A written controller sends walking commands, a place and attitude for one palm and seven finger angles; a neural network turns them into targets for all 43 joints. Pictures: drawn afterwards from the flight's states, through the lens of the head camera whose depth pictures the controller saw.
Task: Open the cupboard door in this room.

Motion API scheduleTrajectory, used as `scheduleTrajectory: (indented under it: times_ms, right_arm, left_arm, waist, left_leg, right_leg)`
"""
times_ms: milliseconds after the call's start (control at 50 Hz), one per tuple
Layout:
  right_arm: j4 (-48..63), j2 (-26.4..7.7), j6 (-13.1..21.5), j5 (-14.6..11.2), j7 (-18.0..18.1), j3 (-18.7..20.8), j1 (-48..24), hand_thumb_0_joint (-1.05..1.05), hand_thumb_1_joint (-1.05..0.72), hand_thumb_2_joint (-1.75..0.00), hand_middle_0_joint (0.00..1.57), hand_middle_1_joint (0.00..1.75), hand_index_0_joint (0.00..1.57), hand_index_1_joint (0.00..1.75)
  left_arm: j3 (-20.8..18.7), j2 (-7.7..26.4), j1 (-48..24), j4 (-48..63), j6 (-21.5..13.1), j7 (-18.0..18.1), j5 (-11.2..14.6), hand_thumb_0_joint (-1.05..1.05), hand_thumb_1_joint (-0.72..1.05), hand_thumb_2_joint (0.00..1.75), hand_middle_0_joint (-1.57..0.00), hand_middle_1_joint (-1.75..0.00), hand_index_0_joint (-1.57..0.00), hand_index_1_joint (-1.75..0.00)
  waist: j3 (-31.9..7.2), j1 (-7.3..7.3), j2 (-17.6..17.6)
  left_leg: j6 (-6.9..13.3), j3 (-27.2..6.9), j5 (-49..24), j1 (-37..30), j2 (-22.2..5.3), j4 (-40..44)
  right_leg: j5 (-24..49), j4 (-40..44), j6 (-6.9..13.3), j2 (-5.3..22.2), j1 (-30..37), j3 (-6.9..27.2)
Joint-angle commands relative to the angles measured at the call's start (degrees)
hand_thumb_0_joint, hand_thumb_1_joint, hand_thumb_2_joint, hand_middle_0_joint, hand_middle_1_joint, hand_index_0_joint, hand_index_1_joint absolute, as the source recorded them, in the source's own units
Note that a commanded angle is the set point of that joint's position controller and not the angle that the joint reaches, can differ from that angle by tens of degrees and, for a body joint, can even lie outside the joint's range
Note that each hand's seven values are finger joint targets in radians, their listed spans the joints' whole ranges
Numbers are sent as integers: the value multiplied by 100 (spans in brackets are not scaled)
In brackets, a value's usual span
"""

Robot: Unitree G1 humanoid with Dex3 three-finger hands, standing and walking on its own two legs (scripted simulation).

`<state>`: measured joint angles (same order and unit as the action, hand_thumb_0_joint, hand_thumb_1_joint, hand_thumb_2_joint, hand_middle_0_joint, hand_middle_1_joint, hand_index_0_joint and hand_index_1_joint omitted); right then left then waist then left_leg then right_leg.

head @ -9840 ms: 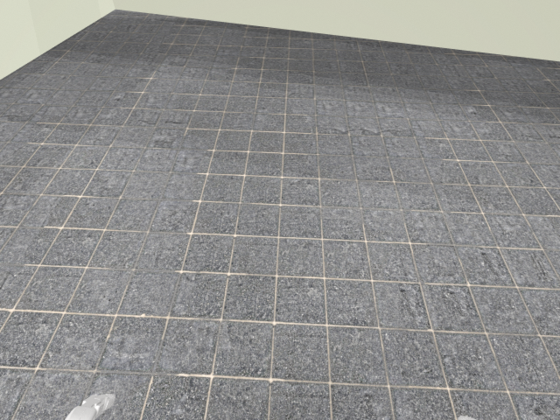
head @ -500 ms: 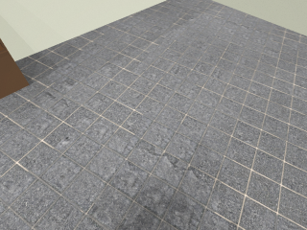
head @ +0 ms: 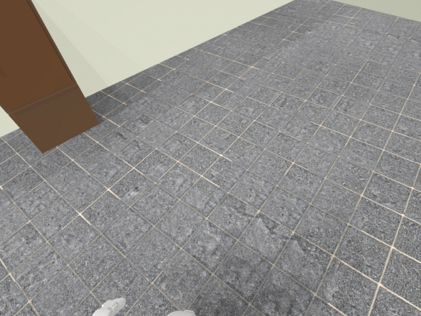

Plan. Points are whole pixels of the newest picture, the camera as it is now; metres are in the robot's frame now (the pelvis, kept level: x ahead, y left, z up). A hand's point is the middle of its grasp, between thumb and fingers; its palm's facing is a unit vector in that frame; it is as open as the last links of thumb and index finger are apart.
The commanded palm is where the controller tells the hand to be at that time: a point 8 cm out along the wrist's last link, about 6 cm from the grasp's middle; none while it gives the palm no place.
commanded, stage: stand and wait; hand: left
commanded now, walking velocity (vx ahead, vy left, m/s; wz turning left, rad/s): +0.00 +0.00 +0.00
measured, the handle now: out of the picture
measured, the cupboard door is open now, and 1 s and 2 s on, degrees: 0 0 0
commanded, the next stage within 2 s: turn or walk to find it in 0.28 s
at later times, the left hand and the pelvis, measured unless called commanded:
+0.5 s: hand out of the picture -0.07 +0.21 -0.18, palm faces +0.18 -0.96 -0.20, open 7.3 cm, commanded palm none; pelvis -0.04 +0.02 +0.00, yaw +6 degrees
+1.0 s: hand out of the picture -0.06 +0.17 -0.16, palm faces +0.16 -0.96 -0.22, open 7.3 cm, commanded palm none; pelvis -0.06 -0.01 +0.01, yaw +8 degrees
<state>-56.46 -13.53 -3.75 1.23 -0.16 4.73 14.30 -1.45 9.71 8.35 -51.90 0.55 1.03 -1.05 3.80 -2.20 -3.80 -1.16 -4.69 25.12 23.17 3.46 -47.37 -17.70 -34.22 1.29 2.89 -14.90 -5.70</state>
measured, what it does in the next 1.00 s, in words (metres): steps on the spot: left foot, then right foot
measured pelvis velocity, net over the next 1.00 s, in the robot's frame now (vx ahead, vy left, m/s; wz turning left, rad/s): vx -0.06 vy -0.01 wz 0.14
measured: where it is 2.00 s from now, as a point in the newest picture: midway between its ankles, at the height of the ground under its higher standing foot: outside the picture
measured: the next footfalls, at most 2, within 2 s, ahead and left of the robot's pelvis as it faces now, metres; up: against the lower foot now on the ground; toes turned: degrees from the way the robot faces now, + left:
left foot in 0.40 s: -0.04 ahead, +0.14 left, +0.00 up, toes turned +10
right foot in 0.74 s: +0.00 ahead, -0.11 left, +0.00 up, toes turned +2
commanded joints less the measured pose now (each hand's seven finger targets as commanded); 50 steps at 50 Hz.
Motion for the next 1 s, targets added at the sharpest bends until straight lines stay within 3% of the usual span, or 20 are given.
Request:
scheduleTrajectory:
  times_ms: [0, 80, 260, 300, 340, 360, 380, 400, 420, 440, 500, 620, 660, 680, 720, 760, 800, 860, 900, 980]
  right_arm:
    - [302, -467, 25, 20, -41, 169, 0, 0, -90, -90, 20, 30, 20, 30]
    - [69, -303, 25, 10, -34, 93, 273, 0, -90, -90, 20, 30, 20, 30]
    - [26, -60, 198, -61, 54, -126, -310, 0, -90, -90, 20, 30, 20, 30]
    - [-72, -57, 242, -91, 85, -161, -72, 0, -90, -90, 20, 30, 20, 30]
    - [-258, -102, 303, -113, 89, -173, 301, 0, -90, -90, 20, 30, 20, 30]
    - [-273, -300, 365, -98, 94, -154, 342, 0, -90, -90, 20, 30, 20, 30]
    - [-188, -679, 387, -44, 115, -79, 242, 0, -90, -90, 20, 30, 20, 30]
    - [-122, -844, 336, -26, 138, -55, 93, 0, -90, -90, 20, 30, 20, 30]
    - [-143, -778, 327, -7, 184, -68, -53, 0, -90, -90, 20, 30, 20, 30]
    - [-152, -678, 345, -17, 216, -104, -168, 0, -90, -90, 20, 30, 20, 30]
    - [-145, -553, 366, -22, 247, -157, -374, 0, -90, -90, 20, 30, 20, 30]
    - [-290, -569, 395, -10, 242, -106, -72, 0, -90, -90, 20, 30, 20, 30]
    - [-315, -526, 399, -40, 232, -102, -147, 0, -90, -90, 20, 30, 20, 30]
    - [-317, -456, 406, -71, 220, -114, -127, 0, -90, -90, 20, 30, 20, 30]
    - [-274, -42, 417, -132, 179, -195, -58, 0, -90, -90, 20, 30, 20, 30]
    - [-304, -14, 316, -78, 172, -197, -72, 0, -90, -90, 20, 30, 20, 30]
    - [-431, -50, 288, -39, 179, -204, 38, 0, -90, -90, 20, 30, 20, 30]
    - [-669, 31, 357, -37, 178, -273, 366, 0, -90, -90, 20, 30, 20, 30]
    - [-707, -20, 380, -46, 167, -289, 293, 0, -90, -90, 20, 30, 20, 30]
    - [-759, 27, 394, -50, 180, -320, 387, 0, -90, -90, 20, 30, 20, 30]
  left_arm:
    - [-296, 1082, -85, 384, -73, 104, 14, 0, 90, 90, -20, -30, -20, -30]
    - [-230, 890, 281, 202, -154, 99, 10, 0, 90, 90, -20, -30, -20, -30]
    - [-260, 1050, 1151, -451, -138, 85, -81, 0, 90, 90, -20, -30, -20, -30]
    - [-279, 1108, 1037, -534, -126, 91, -52, 0, 90, 90, -20, -30, -20, -30]
    - [-276, 1074, 822, -581, -88, 105, 21, 0, 90, 90, -20, -30, -20, -30]
    - [-241, 866, 880, -543, -47, 103, 75, 0, 90, 90, -20, -30, -20, -30]
    - [-183, 591, 927, -449, -7, 68, 98, 0, 90, 90, -20, -30, -20, -30]
    - [-129, 519, 704, -404, 39, 62, 70, 0, 90, 90, -20, -30, -20, -30]
    - [-133, 571, 510, -426, 101, 63, 26, 0, 90, 90, -20, -30, -20, -30]
    - [-150, 593, 492, -475, 152, 57, 18, 0, 90, 90, -20, -30, -20, -30]
    - [-129, 490, 661, -647, 133, 15, 17, 0, 90, 90, -20, -30, -20, -30]
    - [-21, 338, 644, -735, 38, 43, 46, 0, 90, 90, -20, -30, -20, -30]
    - [-9, 361, 960, -898, -13, 62, 43, 0, 90, 90, -20, -30, -20, -30]
    - [-6, 423, 1145, -966, -64, 75, 27, 0, 90, 90, -20, -30, -20, -30]
    - [-44, 848, 1094, -1016, -163, 115, -10, 0, 90, 90, -20, -30, -20, -30]
    - [-79, 984, 813, -948, -174, 102, 15, 0, 90, 90, -20, -30, -20, -30]
    - [-40, 797, 632, -917, -144, 95, 18, 0, 90, 90, -20, -30, -20, -30]
    - [-3, 601, 590, -944, -115, 95, 64, 0, 90, 90, -20, -30, -20, -30]
    - [7, 580, 622, -971, -73, 98, 72, 0, 90, 90, -20, -30, -20, -30]
    - [-3, 578, 774, -1073, -70, 104, 83, 0, 90, 90, -20, -30, -20, -30]
  waist:
    - [71, 91, 1247]
    - [-129, 134, 1283]
    - [-396, 585, 1410]
    - [-549, 428, 1454]
    - [-700, 199, 1141]
    - [-747, 172, 445]
    - [-577, 211, -745]
    - [-278, 170, -1078]
    - [-112, 122, -824]
    - [10, 192, -1022]
    - [111, 304, -618]
    - [-322, 177, -455]
    - [-422, 327, -363]
    - [-564, 389, -89]
    - [-545, 268, 1111]
    - [-222, 238, 1828]
    - [156, 203, 1754]
    - [111, 143, 789]
    - [220, 241, 443]
    - [258, 281, 415]
  left_leg:
    - [-52, -68, -214, 724, -366, -2249]
    - [-199, 104, -750, 650, -389, -2064]
    - [-153, 636, 136, -268, -539, 751]
    - [-122, 728, -206, -692, -478, 1421]
    - [-62, 707, -1251, -1578, -503, 2482]
    - [79, 239, -1608, -2020, -891, 2852]
    - [486, -910, -2276, -2079, -1862, 3016]
    - [947, -1270, -2710, -1599, -2379, 3325]
    - [1121, -1136, -2680, -1270, -2314, 3391]
    - [1101, -1024, -2747, -1028, -2134, 3393]
    - [1001, -522, -3422, -1264, -1750, 3069]
    - [974, -492, -4089, -1772, -1619, 2704]
    - [812, -396, -3730, -1603, -1484, 2468]
    - [605, -298, -3299, -1452, -1296, 2220]
    - [142, 302, -1671, -719, -690, 1798]
    - [39, 462, -553, -884, -516, 1692]
    - [60, 420, -671, -1094, -610, 1713]
    - [110, 306, -1816, -1479, -830, 2362]
    - [129, 233, -1561, -1219, -910, 2617]
    - [132, 224, -1532, -983, -868, 2677]
  right_leg:
    - [42, 2089, 446, 1597, -213, 1361]
    - [625, 1987, 323, 1246, 258, 784]
    - [1922, 1646, 773, 1451, 909, 1103]
    - [2289, 1390, 700, 1446, 916, 972]
    - [1850, 954, 346, 1279, 478, 665]
    - [1282, 477, 81, 958, -13, 357]
    - [257, -198, -260, 431, -813, -94]
    - [-1095, -879, -385, 237, -980, -128]
    - [-1226, -1447, -392, 274, -901, 115]
    - [-1135, -1725, -409, 335, -932, 277]
    - [-784, -1946, -454, 239, -1043, 314]
    - [-599, -367, -489, 99, -406, 212]
    - [166, 545, -480, 78, 196, 143]
    - [834, 1211, -459, 143, 635, 215]
    - [2108, 1378, -74, 1125, 1126, 1263]
    - [1726, 1638, 399, 1417, 410, 1441]
    - [1006, 1786, 440, 1183, -137, 1287]
    - [627, 1451, 85, 670, -201, 791]
    - [69, 1526, -57, 495, -60, 675]
    - [140, 1558, -55, 497, 239, 678]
